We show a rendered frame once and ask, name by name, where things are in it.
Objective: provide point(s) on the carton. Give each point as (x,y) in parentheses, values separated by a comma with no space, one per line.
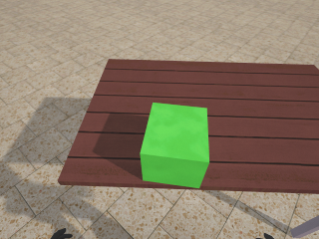
(175,148)

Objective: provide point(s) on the left robot hand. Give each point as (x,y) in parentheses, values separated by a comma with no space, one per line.
(60,234)

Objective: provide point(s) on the table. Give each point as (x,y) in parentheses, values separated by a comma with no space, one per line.
(262,123)

